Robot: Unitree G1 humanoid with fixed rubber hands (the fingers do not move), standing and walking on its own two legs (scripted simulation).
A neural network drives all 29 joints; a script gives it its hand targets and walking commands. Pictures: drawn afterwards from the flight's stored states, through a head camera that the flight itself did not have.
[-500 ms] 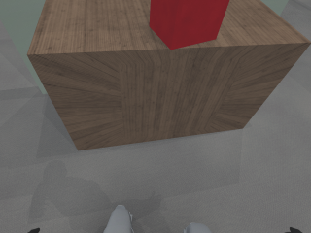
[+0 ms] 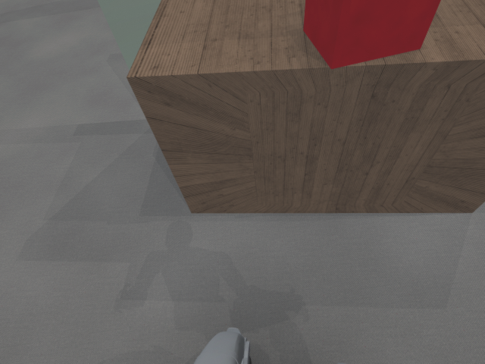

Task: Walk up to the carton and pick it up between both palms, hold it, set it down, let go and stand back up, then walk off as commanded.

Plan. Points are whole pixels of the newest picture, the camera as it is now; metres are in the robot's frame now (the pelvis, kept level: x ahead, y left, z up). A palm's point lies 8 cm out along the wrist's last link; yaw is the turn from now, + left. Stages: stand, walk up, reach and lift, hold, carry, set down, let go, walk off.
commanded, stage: walk up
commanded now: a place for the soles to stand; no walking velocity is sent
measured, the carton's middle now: (367, 0) +0.90 -0.23 +0.11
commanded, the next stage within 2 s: none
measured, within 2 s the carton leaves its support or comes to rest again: neither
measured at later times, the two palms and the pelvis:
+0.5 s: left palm out of the picture +0.04 +0.38 -0.09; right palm (429, 354) +0.16 -0.24 -0.09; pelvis +0.03 +0.06 +0.01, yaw +2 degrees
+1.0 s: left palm out of the picture +0.10 +0.33 -0.09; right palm out of the picture +0.14 -0.26 -0.06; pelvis +0.04 +0.04 +0.04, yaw +1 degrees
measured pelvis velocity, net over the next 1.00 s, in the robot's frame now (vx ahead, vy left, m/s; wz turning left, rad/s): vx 0.04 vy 0.04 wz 0.02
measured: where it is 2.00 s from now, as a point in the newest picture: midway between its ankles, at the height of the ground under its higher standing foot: outside the picture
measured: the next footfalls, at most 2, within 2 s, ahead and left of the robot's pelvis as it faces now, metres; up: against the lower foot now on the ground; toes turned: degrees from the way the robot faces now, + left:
left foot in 0.02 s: +0.11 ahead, +0.13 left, +0.00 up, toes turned +1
right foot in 0.46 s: +0.14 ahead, -0.07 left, +0.00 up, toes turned +1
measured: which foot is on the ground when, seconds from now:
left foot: up 0.00-0.00, down 0.02-1.00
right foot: down 0.00-0.08, up 0.10-0.44, down 0.46-1.00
